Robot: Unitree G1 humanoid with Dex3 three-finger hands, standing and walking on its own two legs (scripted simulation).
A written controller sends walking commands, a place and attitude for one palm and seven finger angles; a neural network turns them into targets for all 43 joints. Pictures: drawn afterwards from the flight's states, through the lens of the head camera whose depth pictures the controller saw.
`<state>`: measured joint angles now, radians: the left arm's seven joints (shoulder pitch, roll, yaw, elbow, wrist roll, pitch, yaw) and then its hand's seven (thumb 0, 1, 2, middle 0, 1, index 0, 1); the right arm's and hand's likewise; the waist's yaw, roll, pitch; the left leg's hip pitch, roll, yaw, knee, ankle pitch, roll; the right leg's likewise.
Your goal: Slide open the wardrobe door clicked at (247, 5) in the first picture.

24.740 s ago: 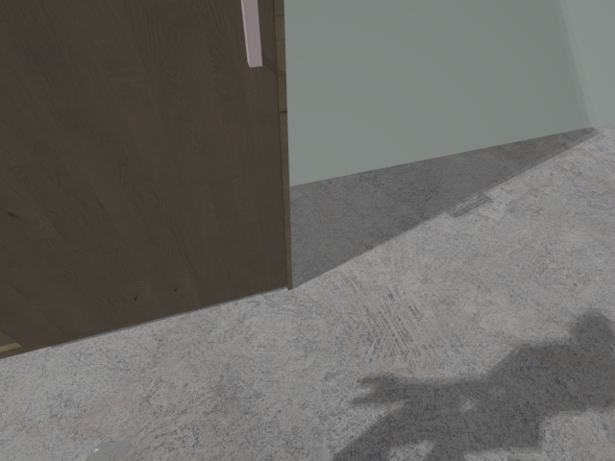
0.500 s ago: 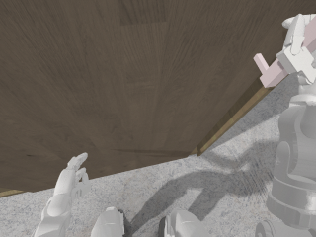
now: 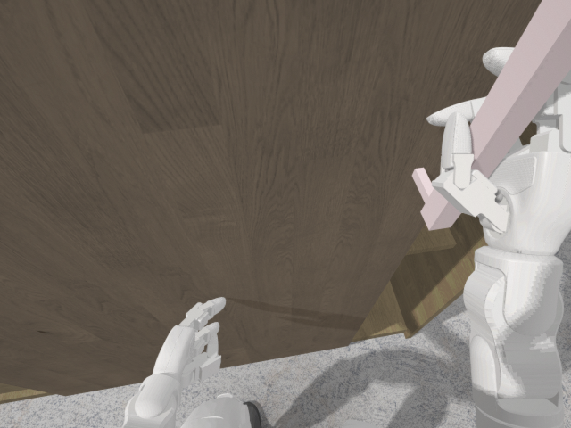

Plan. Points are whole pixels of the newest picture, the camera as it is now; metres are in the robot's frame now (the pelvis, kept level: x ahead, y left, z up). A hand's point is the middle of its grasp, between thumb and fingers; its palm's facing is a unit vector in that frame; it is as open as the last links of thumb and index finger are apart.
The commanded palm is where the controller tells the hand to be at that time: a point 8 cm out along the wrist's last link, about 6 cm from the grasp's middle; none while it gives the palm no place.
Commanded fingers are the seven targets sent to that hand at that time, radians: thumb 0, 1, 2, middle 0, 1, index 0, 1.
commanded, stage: step sideways, sliding the door along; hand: right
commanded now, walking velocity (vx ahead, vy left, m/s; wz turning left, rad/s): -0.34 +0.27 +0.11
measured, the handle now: (477, 113) +0.32 -0.17 +0.28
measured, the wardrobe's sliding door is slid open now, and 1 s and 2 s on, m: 0.21 0.33 0.50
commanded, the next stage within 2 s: none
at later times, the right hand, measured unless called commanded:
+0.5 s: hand (353, 189) +0.27 -0.07 +0.26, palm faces -0.04 +1.00 -0.04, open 7.2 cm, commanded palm +0.25 -0.10 +0.23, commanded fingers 0.00 -0.90 -0.90 0.45 1.40 0.45 1.40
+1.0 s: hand (302, 188) +0.27 -0.03 +0.26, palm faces +0.18 +0.98 +0.01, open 6.7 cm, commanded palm +0.24 -0.01 +0.24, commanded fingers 0.00 -0.90 -0.90 0.45 1.40 0.45 1.40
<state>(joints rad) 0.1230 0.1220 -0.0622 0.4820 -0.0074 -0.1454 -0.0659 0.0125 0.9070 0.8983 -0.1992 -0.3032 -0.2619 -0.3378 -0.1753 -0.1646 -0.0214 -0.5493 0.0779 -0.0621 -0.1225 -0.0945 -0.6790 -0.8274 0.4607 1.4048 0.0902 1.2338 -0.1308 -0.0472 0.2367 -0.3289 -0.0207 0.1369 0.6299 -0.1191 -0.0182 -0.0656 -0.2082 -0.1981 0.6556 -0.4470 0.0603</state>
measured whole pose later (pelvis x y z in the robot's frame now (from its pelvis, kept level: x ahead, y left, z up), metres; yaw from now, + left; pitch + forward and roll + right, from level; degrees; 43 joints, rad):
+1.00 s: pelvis -0.17 +0.13 +0.01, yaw +5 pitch -4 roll +4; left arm 0.10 0.21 0.02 0.68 -0.06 -0.02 0.02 0.01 0.91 0.90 -0.19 -0.30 -0.20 -0.30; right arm -0.77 -0.29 -0.14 0.15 0.06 0.00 -0.16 -0.01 -0.69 -0.80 0.46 1.40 0.22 1.25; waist -0.09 0.00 0.23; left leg -0.48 0.03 0.03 1.23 -0.40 0.00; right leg -0.31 -0.15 -0.09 0.63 -0.24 0.00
